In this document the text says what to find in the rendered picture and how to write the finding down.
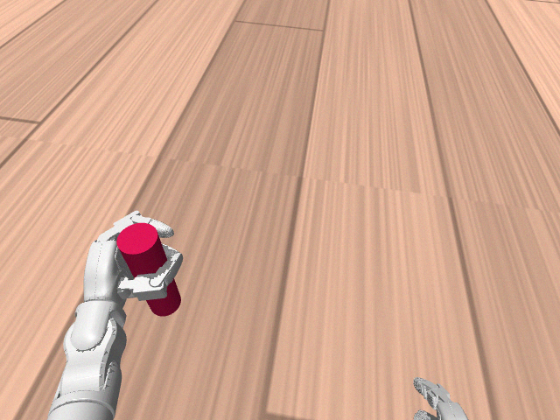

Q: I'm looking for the right robot hand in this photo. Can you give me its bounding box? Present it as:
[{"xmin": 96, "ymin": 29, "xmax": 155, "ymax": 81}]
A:
[{"xmin": 413, "ymin": 377, "xmax": 468, "ymax": 420}]

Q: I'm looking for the can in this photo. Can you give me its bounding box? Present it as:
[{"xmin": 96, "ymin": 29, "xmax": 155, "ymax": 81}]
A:
[{"xmin": 116, "ymin": 223, "xmax": 181, "ymax": 317}]

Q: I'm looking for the left robot hand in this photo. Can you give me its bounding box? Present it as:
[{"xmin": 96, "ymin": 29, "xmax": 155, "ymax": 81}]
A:
[{"xmin": 83, "ymin": 211, "xmax": 183, "ymax": 308}]

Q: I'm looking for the left robot arm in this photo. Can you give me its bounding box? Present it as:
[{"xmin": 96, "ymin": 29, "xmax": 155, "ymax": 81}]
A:
[{"xmin": 47, "ymin": 299, "xmax": 127, "ymax": 420}]

